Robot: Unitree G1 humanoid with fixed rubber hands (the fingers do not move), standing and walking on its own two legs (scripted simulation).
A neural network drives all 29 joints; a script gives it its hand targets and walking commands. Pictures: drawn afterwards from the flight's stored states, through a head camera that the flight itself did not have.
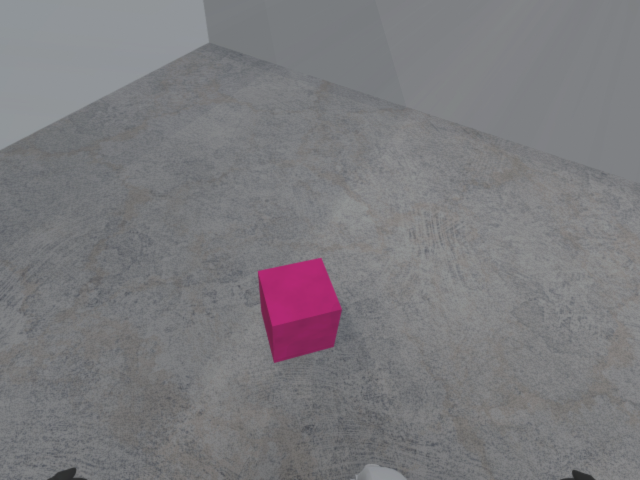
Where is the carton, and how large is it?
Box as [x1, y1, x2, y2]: [258, 258, 341, 362]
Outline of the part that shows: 321,258 258,271 261,311 274,362 333,346 341,308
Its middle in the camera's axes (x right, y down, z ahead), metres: -0.07 +0.24 +1.27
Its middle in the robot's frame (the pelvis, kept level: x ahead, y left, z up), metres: +0.71 +0.02 -0.64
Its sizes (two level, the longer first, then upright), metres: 0.210 0.200 0.250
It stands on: the floor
